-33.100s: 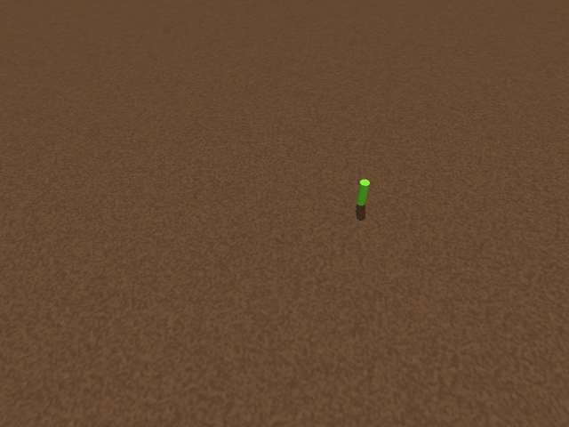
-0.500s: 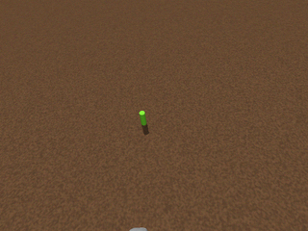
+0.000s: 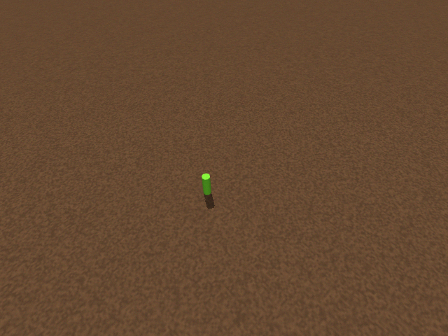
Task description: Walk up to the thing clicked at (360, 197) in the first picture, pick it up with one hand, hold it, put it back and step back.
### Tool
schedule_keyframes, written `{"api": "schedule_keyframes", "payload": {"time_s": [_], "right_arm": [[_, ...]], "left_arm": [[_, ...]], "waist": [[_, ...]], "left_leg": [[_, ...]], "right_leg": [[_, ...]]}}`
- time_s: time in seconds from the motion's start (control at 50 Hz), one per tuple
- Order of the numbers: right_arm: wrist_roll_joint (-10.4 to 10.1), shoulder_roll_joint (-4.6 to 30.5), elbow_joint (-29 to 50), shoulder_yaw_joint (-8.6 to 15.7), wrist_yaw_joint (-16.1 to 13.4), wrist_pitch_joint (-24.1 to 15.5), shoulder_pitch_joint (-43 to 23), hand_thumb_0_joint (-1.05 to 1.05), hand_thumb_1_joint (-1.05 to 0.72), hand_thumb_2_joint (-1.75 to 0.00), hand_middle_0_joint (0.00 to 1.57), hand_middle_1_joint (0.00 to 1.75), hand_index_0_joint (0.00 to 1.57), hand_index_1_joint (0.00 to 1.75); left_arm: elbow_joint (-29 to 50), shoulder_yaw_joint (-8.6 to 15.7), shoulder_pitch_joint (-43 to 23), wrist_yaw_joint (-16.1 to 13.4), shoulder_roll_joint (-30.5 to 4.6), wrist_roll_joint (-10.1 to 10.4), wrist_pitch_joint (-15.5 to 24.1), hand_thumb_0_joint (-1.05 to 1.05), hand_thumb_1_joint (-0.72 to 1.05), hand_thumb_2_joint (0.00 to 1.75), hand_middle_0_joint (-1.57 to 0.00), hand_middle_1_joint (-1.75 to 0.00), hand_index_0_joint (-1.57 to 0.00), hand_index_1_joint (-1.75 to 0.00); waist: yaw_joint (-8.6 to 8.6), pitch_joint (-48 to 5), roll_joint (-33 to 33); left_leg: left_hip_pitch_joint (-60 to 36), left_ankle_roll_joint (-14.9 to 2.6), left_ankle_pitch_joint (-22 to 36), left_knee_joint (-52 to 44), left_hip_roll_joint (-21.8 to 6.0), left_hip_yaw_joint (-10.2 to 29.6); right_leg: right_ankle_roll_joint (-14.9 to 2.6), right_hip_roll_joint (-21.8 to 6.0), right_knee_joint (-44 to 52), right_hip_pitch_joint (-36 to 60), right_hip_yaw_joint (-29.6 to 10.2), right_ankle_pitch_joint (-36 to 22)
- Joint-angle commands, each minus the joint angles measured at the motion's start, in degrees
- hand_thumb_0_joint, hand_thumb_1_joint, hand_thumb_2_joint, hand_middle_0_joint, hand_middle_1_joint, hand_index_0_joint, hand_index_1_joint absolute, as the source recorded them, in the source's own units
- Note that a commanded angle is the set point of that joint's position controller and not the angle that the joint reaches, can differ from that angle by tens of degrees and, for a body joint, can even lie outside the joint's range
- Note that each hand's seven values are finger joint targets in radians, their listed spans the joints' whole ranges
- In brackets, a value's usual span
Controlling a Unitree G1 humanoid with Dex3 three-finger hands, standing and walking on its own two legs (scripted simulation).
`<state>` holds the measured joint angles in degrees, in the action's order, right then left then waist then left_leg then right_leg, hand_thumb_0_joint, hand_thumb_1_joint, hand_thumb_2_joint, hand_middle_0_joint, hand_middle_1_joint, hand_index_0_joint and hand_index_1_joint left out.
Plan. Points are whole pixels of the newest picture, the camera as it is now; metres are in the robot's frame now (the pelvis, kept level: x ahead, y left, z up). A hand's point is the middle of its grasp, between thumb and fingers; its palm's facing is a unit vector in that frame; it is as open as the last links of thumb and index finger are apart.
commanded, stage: step back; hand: left
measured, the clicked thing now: (206, 184) +1.00 +0.16 -0.70
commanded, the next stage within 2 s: stand in 0.34 s
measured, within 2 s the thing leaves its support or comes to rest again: neither
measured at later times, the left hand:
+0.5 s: hand out of the picture +0.11 +0.26 -0.15, palm faces +0.02 -0.94 -0.34, open 7.4 cm
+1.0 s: hand out of the picture +0.06 +0.24 -0.14, palm faces -0.02 -0.94 -0.34, open 7.4 cm
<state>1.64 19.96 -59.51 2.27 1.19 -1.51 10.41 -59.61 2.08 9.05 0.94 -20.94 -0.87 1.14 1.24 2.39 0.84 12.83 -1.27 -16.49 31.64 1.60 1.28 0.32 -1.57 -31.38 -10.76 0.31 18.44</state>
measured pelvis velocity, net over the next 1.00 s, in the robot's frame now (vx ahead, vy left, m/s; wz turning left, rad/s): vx -0.01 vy -0.01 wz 0.00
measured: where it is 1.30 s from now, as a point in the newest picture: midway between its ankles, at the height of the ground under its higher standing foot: outside the picture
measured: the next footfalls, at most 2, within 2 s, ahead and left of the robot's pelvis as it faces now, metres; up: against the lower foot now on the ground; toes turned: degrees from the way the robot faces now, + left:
none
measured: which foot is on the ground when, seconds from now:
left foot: down 0.00-1.00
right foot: down 0.00-1.00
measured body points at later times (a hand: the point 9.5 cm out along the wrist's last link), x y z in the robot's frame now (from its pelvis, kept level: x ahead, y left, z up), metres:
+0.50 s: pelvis +0.02 +0.00 +0.01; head +0.04 +0.01 +0.46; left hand +0.10 +0.31 -0.13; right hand +0.14 -0.29 -0.11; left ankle +0.01 +0.11 -0.73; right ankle -0.01 -0.13 -0.73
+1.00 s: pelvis -0.01 -0.01 +0.02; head +0.00 -0.01 +0.47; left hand +0.06 +0.29 -0.12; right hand +0.06 -0.31 -0.12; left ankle +0.01 +0.11 -0.73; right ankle -0.01 -0.13 -0.73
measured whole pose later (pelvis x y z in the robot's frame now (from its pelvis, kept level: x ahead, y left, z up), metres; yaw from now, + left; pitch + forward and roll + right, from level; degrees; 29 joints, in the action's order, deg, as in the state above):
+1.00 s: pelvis -0.01 -0.01 +0.02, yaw +0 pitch -2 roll +0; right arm 0.5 19.8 -65.8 0.1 0.8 -0.8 5.8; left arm -66.4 0.4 5.9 0.8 -20.1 -0.6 0.8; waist 0.1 3.7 -0.2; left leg 7.4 0.0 -8.3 18.0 0.6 1.9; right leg 0.5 -0.7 -17.8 -5.3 0.9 10.1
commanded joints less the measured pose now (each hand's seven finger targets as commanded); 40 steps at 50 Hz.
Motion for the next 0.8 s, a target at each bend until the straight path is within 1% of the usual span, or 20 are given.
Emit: {"api": "schedule_keyframes", "payload": {"time_s": [0.0, 0.02, 0.04, 0.1, 0.16, 0.22, 0.26, 0.3, 0.32, 0.36, 0.38, 0.42, 0.44, 0.46, 0.54, 0.56, 0.58, 0.62, 0.72, 0.78], "right_arm": [[-0.33, 13.08, 3.81, 2.73, -1.36, -1.6, -4.5, 0.0, -0.9, -0.9, 0.2, 0.3, 0.2, 0.3], [-0.61, 12.73, 3.77, 2.72, -1.5, -1.55, -4.31, 0.0, -0.9, -0.9, 0.2, 0.3, 0.2, 0.3], [-0.8, 11.92, 3.63, 2.61, -1.6, -1.46, -4.29, 0.0, -0.9, -0.9, 0.2, 0.3, 0.2, 0.3], [-0.81, 11.97, 3.32, 2.85, -1.77, -1.0, -4.51, 0.0, -0.9, -0.9, 0.2, 0.3, 0.2, 0.3], [-0.63, 11.93, 3.44, 2.9, -1.69, -0.75, -6.41, 0.0, -0.9, -0.9, 0.2, 0.3, 0.2, 0.3], [-0.64, 11.49, 3.49, 2.84, -1.65, -0.6, -7.68, 0.0, -0.9, -0.9, 0.2, 0.3, 0.2, 0.3], [-0.52, 10.94, 2.95, 2.65, -1.71, -0.6, -7.07, 0.0, -0.9, -0.9, 0.2, 0.3, 0.2, 0.3], [-0.47, 11.32, 2.46, 2.82, -1.65, -0.61, -6.79, 0.0, -0.9, -0.9, 0.2, 0.3, 0.2, 0.3], [-1.18, 11.6, 2.49, 1.73, -1.8, -0.89, -7.92, 0.0, -0.9, -0.9, 0.2, 0.3, 0.2, 0.3], [-1.19, 13.35, 1.81, 2.03, -2.09, -1.14, -6.75, 0.0, -0.9, -0.9, 0.2, 0.3, 0.2, 0.3], [-1.23, 13.01, 1.49, 1.84, -2.16, -1.12, -7.77, 0.0, -0.9, -0.9, 0.2, 0.3, 0.2, 0.3], [-1.35, 12.53, 1.42, 1.42, -2.4, -0.8, -7.6, 0.0, -0.9, -0.9, 0.2, 0.3, 0.2, 0.3], [-1.44, 12.35, 1.43, 1.29, -2.42, -0.73, -8.44, 0.0, -0.9, -0.9, 0.2, 0.3, 0.2, 0.3], [-1.59, 12.1, 1.45, 1.12, -2.32, -0.67, -10.01, 0.0, -0.9, -0.9, 0.2, 0.3, 0.2, 0.3], [-1.63, 11.49, 0.61, 0.58, -2.14, -0.33, -10.14, 0.0, -0.9, -0.9, 0.2, 0.3, 0.2, 0.3], [-1.56, 11.52, 0.43, 0.55, -2.03, -0.42, -10.89, 0.0, -0.9, -0.9, 0.2, 0.3, 0.2, 0.3], [-1.64, 11.43, 0.19, 0.47, -1.95, -0.41, -11.27, 0.0, -0.9, -0.9, 0.2, 0.3, 0.2, 0.3], [-1.6, 11.44, -0.28, 0.41, -1.87, -0.41, -10.8, 0.0, -0.9, -0.9, 0.2, 0.3, 0.2, 0.3], [-1.37, 11.94, -1.33, 0.27, -1.53, -0.55, -10.83, 0.0, -0.9, -0.9, 0.2, 0.3, 0.2, 0.3], [-1.25, 11.42, -1.61, 0.1, -1.3, -0.73, -10.01, 0.0, -0.9, -0.9, 0.2, 0.3, 0.2, 0.3]], "left_arm": [[3.33, 2.44, -3.45, -1.32, -11.62, 0.39, 2.31, 0.0, 0.9, 0.9, -0.2, -0.3, -0.2, -0.3], [3.03, 2.58, -2.87, -1.47, -12.02, 0.4, 2.38, 0.0, 0.9, 0.9, -0.2, -0.3, -0.2, -0.3], [2.56, 2.62, -2.44, -1.59, -12.28, 0.53, 2.33, 0.0, 0.9, 0.9, -0.2, -0.3, -0.2, -0.3], [2.68, 2.54, -3.99, -1.78, -12.43, 0.42, 1.87, 0.0, 0.9, 0.9, -0.2, -0.3, -0.2, -0.3], [2.4, 2.19, -5.15, -1.83, -12.02, 0.2, 1.56, 0.0, 0.9, 0.9, -0.2, -0.3, -0.2, -0.3], [1.56, 2.69, -4.1, -2.0, -13.4, 0.01, 1.81, 0.0, 0.9, 0.9, -0.2, -0.3, -0.2, -0.3], [1.8, 2.91, -4.84, -2.13, -14.16, 0.08, 1.83, 0.0, 0.9, 0.9, -0.2, -0.3, -0.2, -0.3], [2.34, 2.87, -5.99, -2.21, -13.8, 0.2, 1.64, 0.0, 0.9, 0.9, -0.2, -0.3, -0.2, -0.3], [1.34, 1.43, -6.93, -2.17, -11.01, 1.04, 1.22, 0.0, 0.9, 0.9, -0.2, -0.3, -0.2, -0.3], [1.3, 1.15, -6.29, -2.36, -10.54, 1.01, 0.77, 0.0, 0.9, 0.9, -0.2, -0.3, -0.2, -0.3], [0.89, 1.18, -6.06, -2.43, -10.78, 1.12, 0.64, 0.0, 0.9, 0.9, -0.2, -0.3, -0.2, -0.3], [0.55, 1.16, -6.84, -2.3, -10.7, 0.96, 0.43, 0.0, 0.9, 0.9, -0.2, -0.3, -0.2, -0.3], [0.38, 1.2, -6.7, -2.26, -10.74, 0.91, 0.4, 0.0, 0.9, 0.9, -0.2, -0.3, -0.2, -0.3], [-0.11, 0.94, -6.22, -2.18, -10.48, 0.9, 0.41, 0.0, 0.9, 0.9, -0.2, -0.3, -0.2, -0.3], [-0.97, 0.82, -7.87, -1.77, -11.0, 0.38, 0.47, 0.0, 0.9, 0.9, -0.2, -0.3, -0.2, -0.3], [-1.24, 0.75, -7.6, -1.76, -10.92, 0.49, 0.54, 0.0, 0.9, 0.9, -0.2, -0.3, -0.2, -0.3], [-1.58, 0.59, -7.6, -1.7, -10.66, 0.5, 0.55, 0.0, 0.9, 0.9, -0.2, -0.3, -0.2, -0.3], [-2.13, 0.62, -7.54, -1.68, -10.96, 0.43, 0.73, 0.0, 0.9, 0.9, -0.2, -0.3, -0.2, -0.3], [-3.18, 0.4, -6.88, -1.26, -10.41, 0.23, 0.63, 0.0, 0.9, 0.9, -0.2, -0.3, -0.2, -0.3], [-3.17, 0.47, -7.23, -1.14, -10.83, 0.15, 0.97, 0.0, 0.9, 0.9, -0.2, -0.3, -0.2, -0.3]], "waist": [[0.44, -3.75, -6.7], [0.44, -5.59, -6.32], [0.5, -6.8, -5.07], [0.06, -7.32, -3.7], [0.15, -5.69, -2.66], [0.48, -4.97, 0.77], [-0.12, -5.56, 1.16], [-0.44, -5.17, 0.27], [-0.96, -4.07, -1.27], [-1.09, -5.95, -0.76], [-0.65, -6.72, -1.23], [-1.39, -7.58, -2.78], [-0.96, -7.79, -3.45], [-0.48, -7.75, -3.34], [-1.32, -5.89, -1.97], [-0.81, -6.72, -2.52], [-0.87, -5.76, -2.32], [-0.97, -6.27, -1.81], [-0.67, -2.15, -2.22], [-0.98, -3.12, -0.89]], "left_leg": [[-1.08, -2.86, 21.84, -8.18, -9.31, 9.43], [-1.9, -2.1, 26.84, -6.13, -8.22, 7.28], [-2.79, -1.8, 28.12, -4.61, -7.31, 5.76], [-2.36, -2.08, 22.94, -4.22, -7.17, 5.48], [-0.56, -2.93, 16.29, -5.32, -7.52, 6.89], [1.9, -2.44, 16.46, -1.03, -5.69, 4.5], [1.65, -1.58, 18.24, -0.21, -5.15, 3.45], [-0.14, -1.77, 20.76, -1.16, -5.45, 3.85], [-5.35, -1.91, 32.1, -5.9, -8.13, 7.72], [-7.61, -2.64, 39.61, -5.68, -9.82, 8.35], [-9.54, -2.18, 39.75, -5.62, -9.48, 7.46], [-10.09, -1.61, 40.11, -7.24, -9.12, 6.47], [-10.24, -1.33, 38.39, -8.07, -9.17, 6.53], [-10.47, -1.09, 33.99, -8.81, -8.91, 6.36], [-7.91, -0.27, 22.71, -12.93, -8.24, 5.77], [-9.08, -0.28, 23.8, -12.68, -8.27, 5.6], [-8.25, -0.12, 21.17, -13.59, -8.22, 5.81], [-7.93, -0.18, 20.98, -14.12, -8.34, 5.82], [-4.52, 0.19, 8.18, -17.67, -7.9, 6.86], [-5.31, 0.13, 9.61, -17.41, -8.11, 6.93]], "right_leg": [[-2.6, -2.91, 5.63, 4.06, -2.51, -11.26], [-2.73, -3.65, 5.51, 6.47, -2.66, -16.09], [-2.95, -4.08, 4.75, 7.24, -2.84, -19.3], [-3.61, -4.39, 3.28, 7.14, -2.55, -17.97], [-3.56, -3.93, 3.47, 5.8, -2.47, -13.11], [-4.42, -5.93, 4.8, 7.78, -5.05, -17.07], [-5.48, -8.16, 4.7, 8.49, -6.98, -19.85], [-5.05, -7.33, 3.18, 6.59, -5.26, -20.5], [-2.89, -5.86, 4.06, 2.98, -4.61, -28.3], [-1.05, -4.39, 5.28, 5.93, -2.68, -26.88], [-1.26, -4.77, 6.09, 6.26, -3.0, -27.73], [-1.02, -4.2, 6.88, 7.84, -2.56, -27.43], [-0.92, -4.3, 7.92, 8.61, -2.64, -26.23], [-0.99, -4.9, 9.73, 8.74, -3.08, -25.19], [-0.9, -5.03, 13.14, 9.4, -3.56, -19.54], [-1.07, -5.6, 13.35, 9.76, -3.67, -20.67], [-0.91, -5.48, 14.16, 8.96, -3.79, -18.07], [-0.86, -5.82, 14.67, 10.11, -3.81, -18.34], [-0.93, -5.56, 16.85, 7.13, -4.19, -9.44], [-1.14, -5.92, 16.91, 6.76, -4.33, -9.48]]}}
